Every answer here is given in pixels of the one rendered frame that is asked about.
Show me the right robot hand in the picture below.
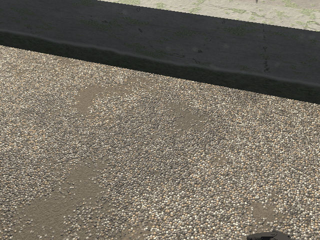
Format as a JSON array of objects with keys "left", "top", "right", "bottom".
[{"left": 247, "top": 229, "right": 293, "bottom": 240}]

